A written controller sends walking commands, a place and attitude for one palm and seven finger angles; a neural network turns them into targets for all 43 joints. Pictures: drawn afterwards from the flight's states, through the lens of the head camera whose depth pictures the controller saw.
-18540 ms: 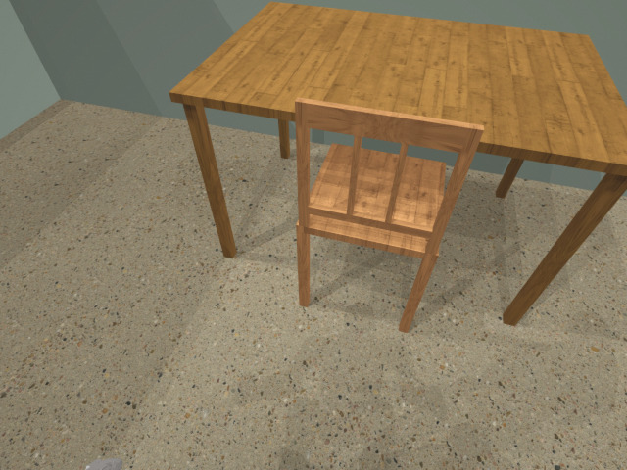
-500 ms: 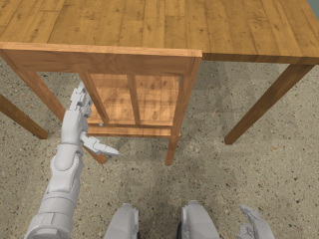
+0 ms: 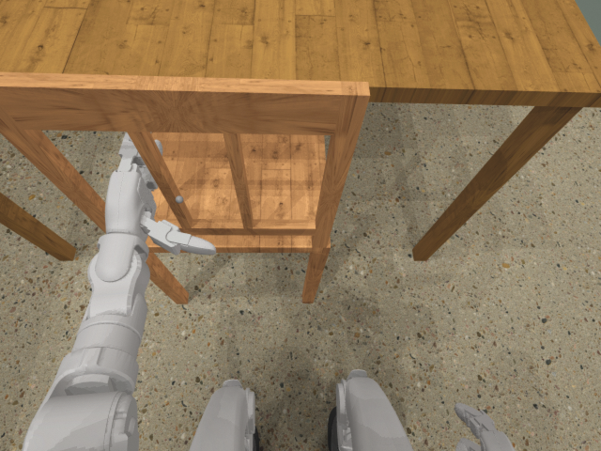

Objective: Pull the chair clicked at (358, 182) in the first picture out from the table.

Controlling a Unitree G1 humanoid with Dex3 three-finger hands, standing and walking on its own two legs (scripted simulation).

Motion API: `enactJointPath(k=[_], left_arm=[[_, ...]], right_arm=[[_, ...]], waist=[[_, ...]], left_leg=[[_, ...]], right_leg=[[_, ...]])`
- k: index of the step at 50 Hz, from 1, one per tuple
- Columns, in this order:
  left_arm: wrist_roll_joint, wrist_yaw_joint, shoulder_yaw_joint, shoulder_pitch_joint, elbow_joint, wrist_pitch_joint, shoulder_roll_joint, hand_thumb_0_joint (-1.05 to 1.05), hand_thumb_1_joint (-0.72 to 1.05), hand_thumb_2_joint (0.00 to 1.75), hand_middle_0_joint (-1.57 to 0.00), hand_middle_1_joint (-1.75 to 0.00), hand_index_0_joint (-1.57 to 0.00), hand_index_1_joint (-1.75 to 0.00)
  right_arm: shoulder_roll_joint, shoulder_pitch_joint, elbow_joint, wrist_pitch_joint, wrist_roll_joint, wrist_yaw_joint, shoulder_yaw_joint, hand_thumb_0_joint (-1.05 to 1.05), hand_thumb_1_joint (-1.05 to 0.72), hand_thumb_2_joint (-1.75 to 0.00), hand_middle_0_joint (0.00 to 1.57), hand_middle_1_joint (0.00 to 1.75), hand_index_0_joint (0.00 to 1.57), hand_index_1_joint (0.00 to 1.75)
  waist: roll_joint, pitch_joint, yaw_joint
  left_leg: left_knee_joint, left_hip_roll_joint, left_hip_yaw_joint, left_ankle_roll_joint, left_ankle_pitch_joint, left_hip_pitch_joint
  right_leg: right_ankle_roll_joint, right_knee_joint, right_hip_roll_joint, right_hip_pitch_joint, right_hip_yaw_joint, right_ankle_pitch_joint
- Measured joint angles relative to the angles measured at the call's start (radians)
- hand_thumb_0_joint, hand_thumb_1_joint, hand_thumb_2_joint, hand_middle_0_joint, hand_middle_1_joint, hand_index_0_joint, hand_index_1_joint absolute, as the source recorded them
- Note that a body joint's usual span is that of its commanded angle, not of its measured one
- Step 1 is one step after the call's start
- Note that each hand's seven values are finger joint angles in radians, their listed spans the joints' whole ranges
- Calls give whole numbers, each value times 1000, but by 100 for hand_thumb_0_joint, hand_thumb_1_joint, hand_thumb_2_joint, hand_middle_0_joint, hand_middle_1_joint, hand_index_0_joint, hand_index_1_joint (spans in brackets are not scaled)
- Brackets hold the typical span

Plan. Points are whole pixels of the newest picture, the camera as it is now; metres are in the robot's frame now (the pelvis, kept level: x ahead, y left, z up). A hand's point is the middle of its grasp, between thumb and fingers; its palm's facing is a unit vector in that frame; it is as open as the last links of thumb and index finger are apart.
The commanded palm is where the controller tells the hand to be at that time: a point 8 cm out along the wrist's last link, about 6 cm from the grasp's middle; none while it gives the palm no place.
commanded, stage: push the fingers through the gap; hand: left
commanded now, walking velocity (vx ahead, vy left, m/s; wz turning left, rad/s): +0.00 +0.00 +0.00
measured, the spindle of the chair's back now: (167, 184) +0.47 +0.18 +0.00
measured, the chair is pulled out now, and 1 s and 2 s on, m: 0.00 0.00 0.02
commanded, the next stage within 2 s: hook a spindle and tug to test in 0.52 s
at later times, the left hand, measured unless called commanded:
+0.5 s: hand (173, 194) +0.44 +0.16 +0.02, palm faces -0.01 -1.00 -0.04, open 16.9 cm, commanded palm +0.41 +0.21 +0.03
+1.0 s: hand (178, 192) +0.44 +0.15 +0.02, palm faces -0.02 -1.00 -0.03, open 15.2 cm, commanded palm +0.42 +0.20 +0.03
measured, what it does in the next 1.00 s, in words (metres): stands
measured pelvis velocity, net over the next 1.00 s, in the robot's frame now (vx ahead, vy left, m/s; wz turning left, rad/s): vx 0.00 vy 0.01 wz -0.01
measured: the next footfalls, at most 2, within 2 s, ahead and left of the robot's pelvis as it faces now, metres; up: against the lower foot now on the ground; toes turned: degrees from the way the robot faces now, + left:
none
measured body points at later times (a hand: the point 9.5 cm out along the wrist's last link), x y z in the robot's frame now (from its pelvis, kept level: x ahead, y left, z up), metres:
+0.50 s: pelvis +0.00 +0.01 +0.00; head +0.14 +0.02 +0.43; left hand +0.43 +0.21 +0.03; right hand +0.08 -0.26 -0.12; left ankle +0.01 +0.11 -0.62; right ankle +0.03 -0.13 -0.62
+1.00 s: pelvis +0.00 +0.01 +0.00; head +0.14 +0.02 +0.43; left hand +0.44 +0.21 +0.02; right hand +0.09 -0.25 -0.12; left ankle +0.01 +0.11 -0.62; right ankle +0.03 -0.13 -0.62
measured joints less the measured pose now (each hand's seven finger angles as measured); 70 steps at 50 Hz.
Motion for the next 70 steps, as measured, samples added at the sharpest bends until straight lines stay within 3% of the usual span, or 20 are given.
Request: enactJointPath(k=[11,24,36,43,53,62,70], left_arm=[[6,-5,37,-83,93,-14,33,-1,-50,30,-6,-8,-6,-8],[3,1,29,-22,47,-27,12,-1,-50,30,-6,-8,-6,-8],[1,-7,20,-46,71,-29,18,-1,-50,30,-7,-11,-7,-11],[2,-3,11,-48,61,-26,11,-1,-50,30,-14,-33,-14,-33],[11,14,16,-51,58,-19,5,-1,-42,33,-30,-82,-30,-82],[9,13,8,-41,63,-17,5,0,-6,49,-44,-126,-44,-126],[15,12,25,-82,91,-26,21,0,37,67,-49,-141,-49,-141]], right_arm=[[3,23,8,18,-5,7,7,1,-91,-90,20,30,20,30],[4,31,1,31,-4,13,1,1,-91,-90,20,30,20,29],[4,3,-3,31,-5,11,4,1,-91,-90,20,30,20,29],[5,0,-3,34,-5,13,4,1,-91,-90,20,30,20,29],[11,8,-3,40,-7,14,6,1,-91,-90,20,30,20,30],[8,19,1,39,-5,13,6,1,-91,-90,20,30,20,29],[3,9,5,34,-10,9,3,1,-91,-90,20,30,20,29]], waist=[[3,3,-12],[0,1,-12],[-2,-2,-6],[0,-1,-4],[2,0,-11],[1,1,-9],[0,2,-19]], left_leg=[[6,2,0,3,2,-21],[-11,3,8,9,3,3],[2,-1,1,12,1,-8],[6,-2,0,12,-1,-14],[4,1,4,11,-3,-12],[-5,0,1,9,-1,-5],[10,1,-2,8,-4,-25]], right_leg=[[3,0,2,-18,1,6],[10,-23,4,5,8,13],[11,-14,1,-1,2,10],[12,-12,0,-5,1,9],[11,-11,3,-7,6,7],[10,-18,3,1,3,8],[8,-5,4,-19,1,5]])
